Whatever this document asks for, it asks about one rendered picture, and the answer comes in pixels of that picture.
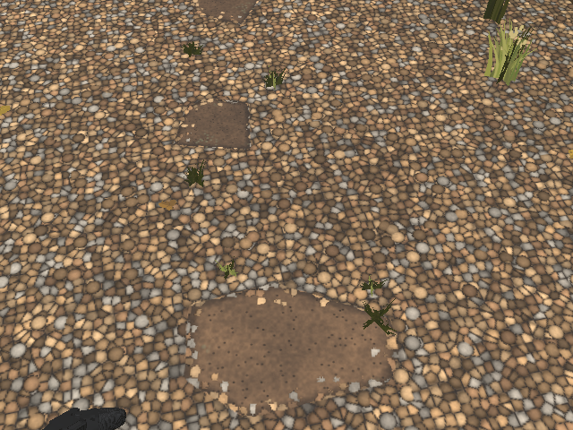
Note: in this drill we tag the left robot hand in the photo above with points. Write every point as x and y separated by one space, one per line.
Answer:
90 419

